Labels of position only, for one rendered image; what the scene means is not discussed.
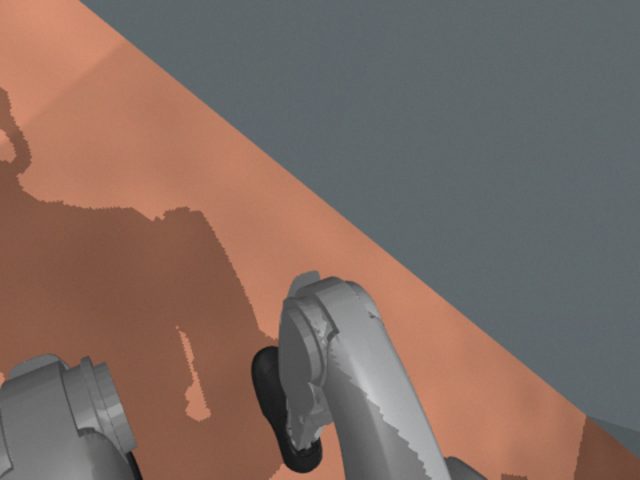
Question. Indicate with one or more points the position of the right robot hand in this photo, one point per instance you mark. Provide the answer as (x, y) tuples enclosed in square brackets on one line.
[(459, 470)]

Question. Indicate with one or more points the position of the right robot foot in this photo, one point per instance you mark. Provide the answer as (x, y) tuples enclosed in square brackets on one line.
[(272, 401)]

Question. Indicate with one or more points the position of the left robot foot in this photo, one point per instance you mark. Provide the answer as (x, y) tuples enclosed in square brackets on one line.
[(134, 466)]

